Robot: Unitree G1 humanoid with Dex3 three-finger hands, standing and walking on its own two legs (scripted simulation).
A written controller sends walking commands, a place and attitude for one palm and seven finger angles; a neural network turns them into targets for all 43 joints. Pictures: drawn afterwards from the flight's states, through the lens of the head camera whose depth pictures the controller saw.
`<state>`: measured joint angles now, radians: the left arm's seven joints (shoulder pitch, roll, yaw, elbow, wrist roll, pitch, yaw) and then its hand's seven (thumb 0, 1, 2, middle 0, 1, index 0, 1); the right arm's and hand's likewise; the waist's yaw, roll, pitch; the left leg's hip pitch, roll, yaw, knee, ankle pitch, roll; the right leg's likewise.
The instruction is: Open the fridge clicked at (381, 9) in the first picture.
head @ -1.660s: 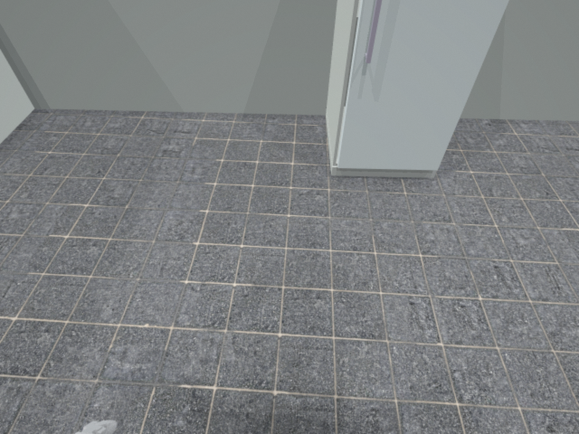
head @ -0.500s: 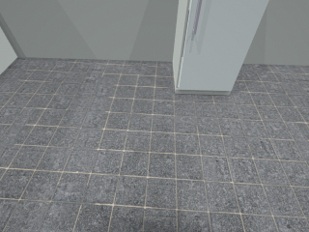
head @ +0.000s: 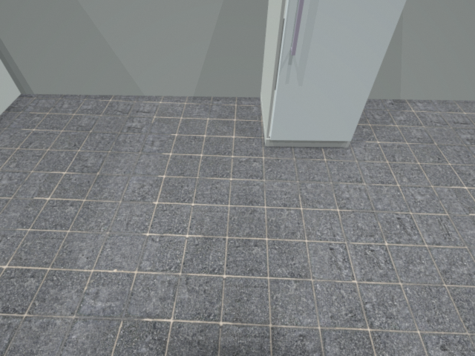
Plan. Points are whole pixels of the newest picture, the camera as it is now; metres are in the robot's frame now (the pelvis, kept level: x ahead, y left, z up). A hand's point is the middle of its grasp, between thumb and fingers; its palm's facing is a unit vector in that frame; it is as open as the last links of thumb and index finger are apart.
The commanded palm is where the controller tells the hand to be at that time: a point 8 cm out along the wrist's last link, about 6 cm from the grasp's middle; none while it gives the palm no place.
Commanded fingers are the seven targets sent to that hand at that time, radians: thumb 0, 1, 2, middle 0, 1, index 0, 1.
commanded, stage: walk to a spot facing it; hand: left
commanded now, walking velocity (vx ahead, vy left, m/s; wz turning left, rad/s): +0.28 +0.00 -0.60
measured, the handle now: (300, 1) +1.45 -0.16 +0.11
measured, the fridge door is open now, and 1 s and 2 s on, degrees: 0 0 0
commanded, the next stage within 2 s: turn to face it in 1.96 s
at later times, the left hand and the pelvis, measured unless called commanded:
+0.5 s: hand out of the picture +0.07 +0.15 -0.16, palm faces -0.14 -0.98 -0.17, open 7.4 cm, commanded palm none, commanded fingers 0.00 0.90 0.90 -0.20 -0.30 -0.20 -0.30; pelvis +0.12 -0.02 +0.00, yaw -15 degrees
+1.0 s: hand (212, 205) +0.52 +0.11 -0.16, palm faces -0.50 -0.84 -0.22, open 7.4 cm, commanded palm none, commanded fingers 0.00 0.90 0.90 -0.20 -0.30 -0.20 -0.30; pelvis +0.32 -0.01 +0.00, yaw -32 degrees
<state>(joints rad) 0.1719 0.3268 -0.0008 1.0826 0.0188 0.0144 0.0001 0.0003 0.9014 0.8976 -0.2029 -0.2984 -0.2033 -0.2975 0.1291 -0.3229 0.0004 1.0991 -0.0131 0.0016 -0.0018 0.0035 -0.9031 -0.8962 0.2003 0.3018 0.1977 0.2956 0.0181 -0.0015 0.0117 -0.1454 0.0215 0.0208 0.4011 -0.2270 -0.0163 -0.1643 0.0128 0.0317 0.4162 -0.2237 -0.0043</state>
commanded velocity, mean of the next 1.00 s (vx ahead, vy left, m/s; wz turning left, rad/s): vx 0.33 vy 0.00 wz -0.53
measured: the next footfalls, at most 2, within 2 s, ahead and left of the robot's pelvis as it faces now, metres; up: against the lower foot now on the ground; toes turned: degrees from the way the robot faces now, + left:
left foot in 0.64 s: +0.36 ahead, +0.07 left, +0.00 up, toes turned -14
right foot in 1.22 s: +0.43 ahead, -0.25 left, +0.00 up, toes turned -46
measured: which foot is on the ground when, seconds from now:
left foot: down 0.00-0.20, up 0.22-0.62, down 0.64-1.00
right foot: down 0.00-0.66, up 0.68-1.00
